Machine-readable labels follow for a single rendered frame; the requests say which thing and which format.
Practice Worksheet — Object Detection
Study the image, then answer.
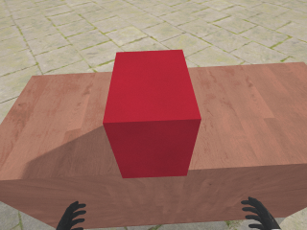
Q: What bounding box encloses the left robot hand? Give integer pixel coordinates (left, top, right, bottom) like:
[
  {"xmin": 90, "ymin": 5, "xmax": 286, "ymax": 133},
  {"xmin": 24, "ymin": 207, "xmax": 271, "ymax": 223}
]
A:
[{"xmin": 56, "ymin": 200, "xmax": 86, "ymax": 230}]

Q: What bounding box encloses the right robot hand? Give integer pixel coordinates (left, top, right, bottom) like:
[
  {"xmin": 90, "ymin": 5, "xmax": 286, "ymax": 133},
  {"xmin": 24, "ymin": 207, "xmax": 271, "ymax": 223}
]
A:
[{"xmin": 241, "ymin": 196, "xmax": 281, "ymax": 230}]

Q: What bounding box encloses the pedestal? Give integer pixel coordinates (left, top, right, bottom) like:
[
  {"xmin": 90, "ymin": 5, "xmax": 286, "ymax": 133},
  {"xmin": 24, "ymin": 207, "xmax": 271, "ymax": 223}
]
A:
[{"xmin": 0, "ymin": 61, "xmax": 307, "ymax": 229}]

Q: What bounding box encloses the carton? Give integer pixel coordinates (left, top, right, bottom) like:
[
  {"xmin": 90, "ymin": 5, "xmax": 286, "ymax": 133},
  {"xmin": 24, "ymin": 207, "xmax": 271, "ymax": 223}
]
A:
[{"xmin": 103, "ymin": 49, "xmax": 201, "ymax": 178}]

